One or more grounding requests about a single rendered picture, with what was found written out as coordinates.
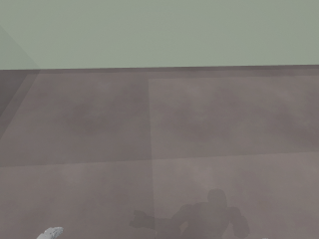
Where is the robot left hand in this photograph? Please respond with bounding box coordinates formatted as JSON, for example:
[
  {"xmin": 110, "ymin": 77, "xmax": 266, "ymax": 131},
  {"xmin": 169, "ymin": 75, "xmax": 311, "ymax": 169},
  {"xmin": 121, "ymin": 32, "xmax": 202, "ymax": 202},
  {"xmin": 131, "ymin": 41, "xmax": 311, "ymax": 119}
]
[{"xmin": 37, "ymin": 227, "xmax": 64, "ymax": 239}]

